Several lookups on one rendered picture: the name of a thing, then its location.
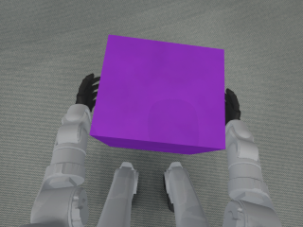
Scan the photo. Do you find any right robot upper arm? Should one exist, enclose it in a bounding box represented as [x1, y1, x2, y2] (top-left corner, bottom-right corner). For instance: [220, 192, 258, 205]
[223, 199, 281, 227]

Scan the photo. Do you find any right robot foot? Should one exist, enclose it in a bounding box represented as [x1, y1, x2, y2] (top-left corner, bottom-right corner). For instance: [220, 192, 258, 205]
[163, 171, 174, 213]

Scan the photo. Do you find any robot left shin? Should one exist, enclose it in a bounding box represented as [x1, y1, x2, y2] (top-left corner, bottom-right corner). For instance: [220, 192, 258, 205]
[114, 162, 134, 198]

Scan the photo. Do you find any left robot upper arm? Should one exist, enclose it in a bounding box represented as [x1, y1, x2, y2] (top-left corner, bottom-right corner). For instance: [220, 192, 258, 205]
[19, 186, 89, 227]

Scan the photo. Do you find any carton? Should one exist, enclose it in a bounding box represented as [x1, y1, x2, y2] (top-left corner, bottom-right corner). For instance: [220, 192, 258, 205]
[89, 34, 225, 155]

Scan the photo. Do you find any robot right hand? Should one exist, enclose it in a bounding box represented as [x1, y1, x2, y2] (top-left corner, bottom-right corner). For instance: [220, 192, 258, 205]
[224, 88, 241, 126]

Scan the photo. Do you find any robot right forearm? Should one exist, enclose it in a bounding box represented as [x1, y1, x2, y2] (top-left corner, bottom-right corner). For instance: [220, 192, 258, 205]
[225, 119, 282, 227]

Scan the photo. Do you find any robot left hand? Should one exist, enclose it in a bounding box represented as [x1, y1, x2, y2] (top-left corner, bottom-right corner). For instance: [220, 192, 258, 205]
[75, 73, 100, 113]

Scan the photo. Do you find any robot left forearm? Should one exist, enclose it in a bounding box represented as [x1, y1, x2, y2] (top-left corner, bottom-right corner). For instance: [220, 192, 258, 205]
[30, 103, 92, 223]

